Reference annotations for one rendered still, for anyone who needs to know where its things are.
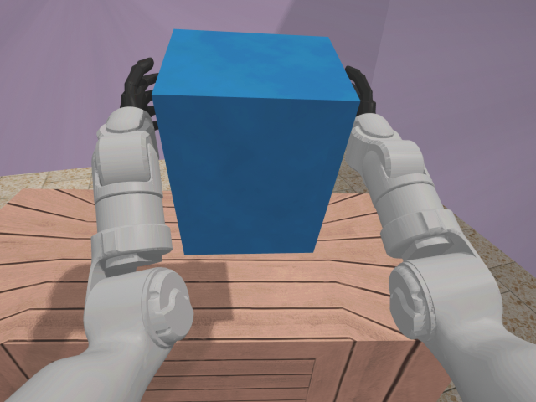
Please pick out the robot right forearm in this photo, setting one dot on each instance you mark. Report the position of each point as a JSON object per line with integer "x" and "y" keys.
{"x": 414, "y": 222}

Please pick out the robot right upper arm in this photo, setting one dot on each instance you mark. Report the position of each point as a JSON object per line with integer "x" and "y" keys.
{"x": 451, "y": 304}

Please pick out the pedestal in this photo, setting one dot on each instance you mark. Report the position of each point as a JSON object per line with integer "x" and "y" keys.
{"x": 285, "y": 327}

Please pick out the robot left hand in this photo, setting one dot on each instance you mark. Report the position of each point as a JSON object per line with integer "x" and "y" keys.
{"x": 135, "y": 86}

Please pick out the carton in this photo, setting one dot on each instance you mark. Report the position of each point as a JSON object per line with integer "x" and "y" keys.
{"x": 253, "y": 129}

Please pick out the robot left forearm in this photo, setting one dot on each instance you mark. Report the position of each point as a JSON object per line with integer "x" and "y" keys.
{"x": 127, "y": 187}

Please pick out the robot left upper arm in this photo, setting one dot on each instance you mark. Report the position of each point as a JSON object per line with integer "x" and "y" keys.
{"x": 132, "y": 322}

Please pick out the robot right hand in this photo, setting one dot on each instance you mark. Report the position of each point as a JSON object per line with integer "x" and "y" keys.
{"x": 363, "y": 90}

